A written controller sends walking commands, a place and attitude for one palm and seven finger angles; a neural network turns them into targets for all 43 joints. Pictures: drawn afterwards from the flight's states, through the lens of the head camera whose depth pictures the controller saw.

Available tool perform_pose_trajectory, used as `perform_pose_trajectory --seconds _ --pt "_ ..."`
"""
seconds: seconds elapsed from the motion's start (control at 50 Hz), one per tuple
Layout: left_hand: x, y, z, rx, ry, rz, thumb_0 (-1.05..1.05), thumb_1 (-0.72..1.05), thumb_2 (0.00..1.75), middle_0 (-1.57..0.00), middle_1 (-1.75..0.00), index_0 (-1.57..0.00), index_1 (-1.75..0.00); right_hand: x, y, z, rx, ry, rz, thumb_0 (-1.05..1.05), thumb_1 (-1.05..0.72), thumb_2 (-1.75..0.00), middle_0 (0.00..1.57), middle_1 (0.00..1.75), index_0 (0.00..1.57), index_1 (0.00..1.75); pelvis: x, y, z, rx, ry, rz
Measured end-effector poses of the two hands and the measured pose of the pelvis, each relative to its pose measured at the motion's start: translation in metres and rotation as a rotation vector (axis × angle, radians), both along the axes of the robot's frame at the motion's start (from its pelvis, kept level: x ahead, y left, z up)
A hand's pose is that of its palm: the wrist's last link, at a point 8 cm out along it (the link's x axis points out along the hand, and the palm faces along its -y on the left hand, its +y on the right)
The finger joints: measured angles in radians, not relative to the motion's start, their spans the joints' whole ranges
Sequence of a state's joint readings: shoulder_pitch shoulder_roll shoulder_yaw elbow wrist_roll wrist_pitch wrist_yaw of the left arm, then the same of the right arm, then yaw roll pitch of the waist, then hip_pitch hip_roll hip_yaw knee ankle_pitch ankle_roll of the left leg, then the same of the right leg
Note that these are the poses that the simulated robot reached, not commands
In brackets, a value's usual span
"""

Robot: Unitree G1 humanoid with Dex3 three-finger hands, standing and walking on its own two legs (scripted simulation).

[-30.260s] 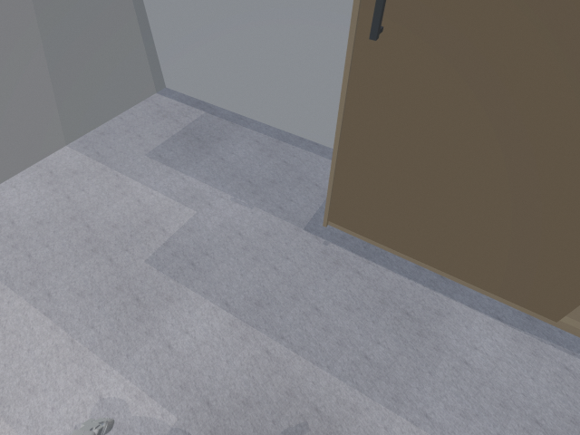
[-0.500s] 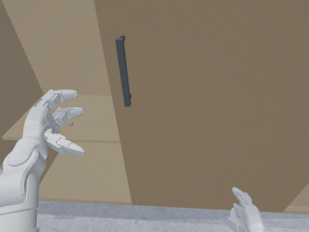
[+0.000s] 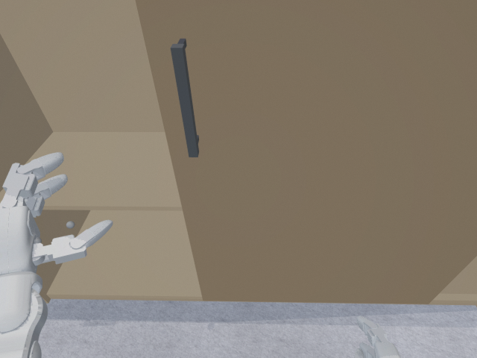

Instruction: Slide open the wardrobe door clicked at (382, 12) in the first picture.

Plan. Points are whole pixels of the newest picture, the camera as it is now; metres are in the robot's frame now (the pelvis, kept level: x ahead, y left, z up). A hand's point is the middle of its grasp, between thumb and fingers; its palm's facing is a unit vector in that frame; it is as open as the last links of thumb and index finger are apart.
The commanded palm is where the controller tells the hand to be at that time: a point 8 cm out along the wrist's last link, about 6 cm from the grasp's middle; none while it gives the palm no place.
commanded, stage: draw the hand back to the body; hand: left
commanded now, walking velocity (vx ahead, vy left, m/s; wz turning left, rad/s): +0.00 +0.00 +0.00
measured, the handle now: (188, 102) +0.50 +0.17 +0.21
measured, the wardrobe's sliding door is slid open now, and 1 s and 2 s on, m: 0.68 0.68 0.68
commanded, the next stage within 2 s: step back with the hand held close in 0.64 s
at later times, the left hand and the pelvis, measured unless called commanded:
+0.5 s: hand (50, 240) +0.20 +0.28 +0.16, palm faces +0.52 -0.79 -0.33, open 7.6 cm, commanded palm +0.16 +0.31 +0.17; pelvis +0.02 +0.01 +0.00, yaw +1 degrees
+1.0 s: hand (63, 242) +0.20 +0.27 +0.16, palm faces +0.42 -0.79 -0.45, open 7.4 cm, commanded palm +0.15 +0.31 +0.17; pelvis +0.00 +0.01 +0.00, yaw +0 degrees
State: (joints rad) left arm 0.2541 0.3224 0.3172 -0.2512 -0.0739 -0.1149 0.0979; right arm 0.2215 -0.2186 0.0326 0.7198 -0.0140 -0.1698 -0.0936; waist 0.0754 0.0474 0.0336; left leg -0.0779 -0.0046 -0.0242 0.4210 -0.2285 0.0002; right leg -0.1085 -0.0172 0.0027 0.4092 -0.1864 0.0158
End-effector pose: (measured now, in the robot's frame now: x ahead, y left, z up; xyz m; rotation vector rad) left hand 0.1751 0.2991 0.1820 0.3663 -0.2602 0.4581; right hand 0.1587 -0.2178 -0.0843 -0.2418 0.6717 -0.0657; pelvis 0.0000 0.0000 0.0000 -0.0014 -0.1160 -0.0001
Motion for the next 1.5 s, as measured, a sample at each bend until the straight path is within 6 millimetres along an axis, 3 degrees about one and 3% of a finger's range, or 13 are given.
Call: perform_pose_trajectory --seconds 0.34,0.56,0.82,1.02,1.3,1.5 --pt "-0.023 0.02 -0.013 0.017 0.088 0.067 0.0 0.71 0.82 -0.21 -0.4 -0.21 -0.41 0.045 0.016 0.021 -0.006 -0.088 0.034 0.01 -0.9 -0.9 0.2 0.3 0.2 0.3 0.016 0.01 0.0 -0.004 0.012 0.001" --pt "-0.019 0.017 -0.008 0.011 0.073 0.079 0.01 0.87 0.89 -0.2 -0.31 -0.2 -0.32 0.049 0.024 0.017 0.011 -0.076 0.062 0.01 -0.9 -0.9 0.2 0.3 0.2 0.3 0.018 0.008 0.0 -0.003 0.013 0.009" --pt "-0.013 0.008 -0.004 0.049 0.08 0.054 0.01 0.89 0.9 -0.2 -0.3 -0.21 -0.31 0.033 0.005 0.01 0.006 -0.033 0.017 0.01 -0.9 -0.9 0.2 0.3 0.2 0.3 0.017 0.001 0.0 -0.009 0.03 0.006" --pt "-0.017 0.006 -0.007 0.148 0.121 -0.017 0.01 0.89 0.9 -0.2 -0.3 -0.21 -0.31 0.016 -0.016 0.012 -0.032 -0.002 -0.083 0.01 -0.9 -0.9 0.2 0.3 0.2 0.3 0.002 0.01 -0.003 -0.007 0.108 -0.005" --pt "-0.062 0.024 -0.011 0.181 0.05 -0.005 0.01 0.89 0.9 -0.21 -0.3 -0.21 -0.31 -0.038 -0.001 0.012 -0.051 0.003 -0.085 0.01 -0.9 -0.9 0.2 0.3 0.2 0.3 -0.042 0.02 -0.011 -0.019 0.113 0.001" --pt "-0.097 0.028 -0.012 0.234 -0.013 0.039 0.01 0.89 0.9 -0.21 -0.3 -0.21 -0.31 -0.069 0.006 -0.002 -0.049 0.009 -0.03 0.01 -0.9 -0.9 0.21 0.3 0.2 0.3 -0.068 0.015 -0.022 -0.028 0.098 0.04"
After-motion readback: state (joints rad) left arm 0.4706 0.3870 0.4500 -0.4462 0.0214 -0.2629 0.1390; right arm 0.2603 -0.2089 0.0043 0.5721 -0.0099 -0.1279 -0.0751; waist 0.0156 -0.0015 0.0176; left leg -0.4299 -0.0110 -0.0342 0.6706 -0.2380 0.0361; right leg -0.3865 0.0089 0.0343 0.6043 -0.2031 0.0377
